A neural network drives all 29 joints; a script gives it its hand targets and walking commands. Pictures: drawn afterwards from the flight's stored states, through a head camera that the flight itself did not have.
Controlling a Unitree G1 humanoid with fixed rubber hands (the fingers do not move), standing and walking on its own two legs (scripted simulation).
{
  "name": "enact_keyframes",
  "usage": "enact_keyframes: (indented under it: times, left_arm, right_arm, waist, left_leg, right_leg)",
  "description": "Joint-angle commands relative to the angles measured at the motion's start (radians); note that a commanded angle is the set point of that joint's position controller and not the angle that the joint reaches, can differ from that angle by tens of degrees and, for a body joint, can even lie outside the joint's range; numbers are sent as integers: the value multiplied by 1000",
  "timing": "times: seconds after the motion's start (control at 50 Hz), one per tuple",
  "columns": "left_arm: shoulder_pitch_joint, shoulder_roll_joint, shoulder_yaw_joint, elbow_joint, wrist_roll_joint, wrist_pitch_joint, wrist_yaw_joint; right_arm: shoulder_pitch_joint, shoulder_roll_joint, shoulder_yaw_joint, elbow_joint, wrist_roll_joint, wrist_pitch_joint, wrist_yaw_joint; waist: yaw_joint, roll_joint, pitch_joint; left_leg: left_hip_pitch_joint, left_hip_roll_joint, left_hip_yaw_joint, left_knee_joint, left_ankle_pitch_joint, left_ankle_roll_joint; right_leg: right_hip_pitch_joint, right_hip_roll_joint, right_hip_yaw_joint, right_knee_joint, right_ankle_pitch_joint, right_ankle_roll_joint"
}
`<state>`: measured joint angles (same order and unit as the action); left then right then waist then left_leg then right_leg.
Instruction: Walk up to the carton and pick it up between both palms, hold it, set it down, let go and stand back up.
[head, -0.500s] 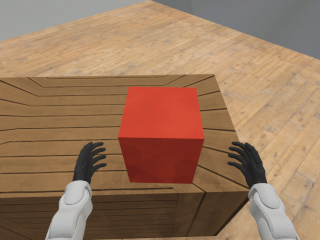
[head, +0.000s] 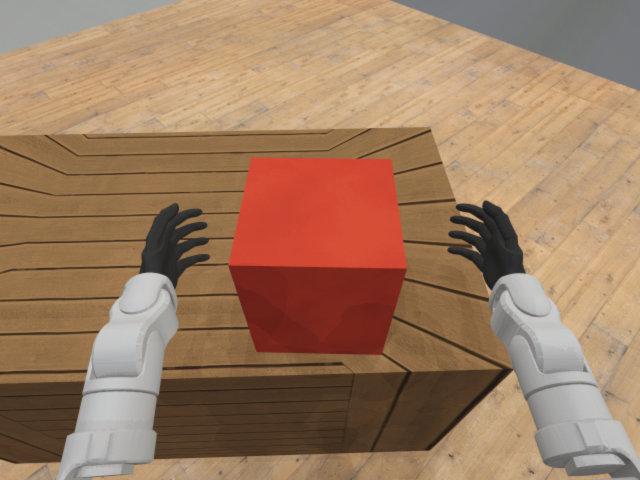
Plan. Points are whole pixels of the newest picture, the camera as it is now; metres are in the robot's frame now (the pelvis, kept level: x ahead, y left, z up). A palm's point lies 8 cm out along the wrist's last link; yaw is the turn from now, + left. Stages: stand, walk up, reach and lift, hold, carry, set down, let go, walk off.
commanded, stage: reach and lift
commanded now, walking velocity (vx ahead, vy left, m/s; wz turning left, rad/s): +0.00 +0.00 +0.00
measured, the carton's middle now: (319, 261) +0.44 +0.04 -0.02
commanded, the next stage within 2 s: none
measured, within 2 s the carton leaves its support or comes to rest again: neither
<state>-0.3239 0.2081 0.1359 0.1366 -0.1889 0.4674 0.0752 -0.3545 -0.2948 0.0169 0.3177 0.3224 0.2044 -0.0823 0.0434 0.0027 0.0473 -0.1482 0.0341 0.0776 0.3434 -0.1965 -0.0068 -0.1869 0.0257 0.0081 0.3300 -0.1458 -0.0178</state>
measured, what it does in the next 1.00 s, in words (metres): stands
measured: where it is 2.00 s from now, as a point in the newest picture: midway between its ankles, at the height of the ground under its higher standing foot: outside the picture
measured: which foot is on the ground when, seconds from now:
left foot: down 0.00-1.00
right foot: down 0.00-1.00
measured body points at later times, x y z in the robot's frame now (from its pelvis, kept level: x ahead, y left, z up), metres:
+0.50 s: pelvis +0.00 -0.01 +0.00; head +0.03 +0.00 +0.45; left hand +0.41 +0.23 +0.14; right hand +0.44 -0.18 +0.14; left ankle -0.01 +0.12 -0.75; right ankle +0.02 -0.11 -0.75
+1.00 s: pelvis +0.00 -0.01 -0.01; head +0.05 +0.00 +0.44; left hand +0.42 +0.23 +0.06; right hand +0.45 -0.15 +0.06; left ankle -0.01 +0.12 -0.75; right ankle +0.02 -0.11 -0.75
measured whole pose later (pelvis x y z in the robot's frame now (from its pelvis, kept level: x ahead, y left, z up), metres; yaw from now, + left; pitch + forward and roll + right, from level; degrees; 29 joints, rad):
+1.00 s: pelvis +0.00 -0.01 -0.01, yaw +3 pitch +13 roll -1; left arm -0.78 0.23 0.12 0.99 -0.14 0.03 0.06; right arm -0.79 -0.20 -0.04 1.00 0.23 -0.01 -0.09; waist 0.03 0.00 -0.12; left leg -0.46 0.05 0.01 0.45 -0.21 -0.03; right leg -0.45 0.03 -0.06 0.38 -0.15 -0.03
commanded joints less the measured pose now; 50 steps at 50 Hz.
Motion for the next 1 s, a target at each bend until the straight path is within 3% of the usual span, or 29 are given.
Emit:
enact_keyframes:
  times: [0.0, 0.16, 0.26, 0.34, 0.46, 0.56, 0.74, 0.9, 0.98]
  left_arm:
    - [-449, 173, 45, -193, -7, -23, 1]
    - [-639, 224, 43, -101, -19, 18, 7]
    - [-750, 249, 43, 22, -24, 27, 9]
    - [-849, 266, 30, 86, -23, 17, 15]
    - [-971, 294, 22, 193, -36, -18, 19]
    - [-1047, 308, 5, 316, -36, -56, 17]
    - [-1002, 230, -15, 529, 7, -212, -20]
    - [-996, 196, 19, 636, 58, -471, -20]
    - [-1036, 182, 0, 706, 40, -615, -3]
  right_arm:
    - [-445, -169, -79, -165, 0, -29, -5]
    - [-640, -192, -84, -81, 21, 16, -6]
    - [-752, -203, -79, 13, 30, 42, -3]
    - [-836, -217, -82, 89, 36, 48, -1]
    - [-969, -219, -62, 164, 52, 43, 4]
    - [-1046, -220, -61, 271, 50, 37, 7]
    - [-974, -152, -48, 458, -2, -62, -4]
    - [-944, -81, -89, 497, -94, -255, -14]
    - [-984, -58, -101, 481, -120, -349, -10]
  waist:
    - [-6, -6, -502]
    - [-10, -11, -588]
    - [-9, -20, -606]
    - [-10, 6, -643]
    - [12, -8, -724]
    - [11, -8, -762]
    - [-18, 13, -753]
    - [-21, 32, -816]
    - [-19, 34, -934]
  left_leg:
    - [81, -37, -19, -3, 329, -10]
    - [40, -38, -27, 6, 312, -8]
    - [-9, -39, -31, 7, 286, -6]
    - [-9, -38, -34, 14, 283, -14]
    - [-42, -38, -32, 30, 311, -18]
    - [-70, -35, -35, 37, 304, -24]
    - [-63, -43, -43, 75, 394, -47]
    - [-98, -48, -38, 115, 431, -62]
    - [-152, -43, -39, 162, 444, -74]
  right_leg:
    - [209, 20, 26, 12, 326, 27]
    - [234, 16, 24, 31, 368, 38]
    - [240, 12, 26, 41, 381, 41]
    - [220, 13, 18, 43, 372, 35]
    - [225, 15, 14, 60, 413, 37]
    - [206, 13, 4, 65, 412, 35]
    - [167, 12, -14, 71, 472, 36]
    - [125, 11, -18, 88, 455, 45]
    - [95, 15, -21, 135, 473, 44]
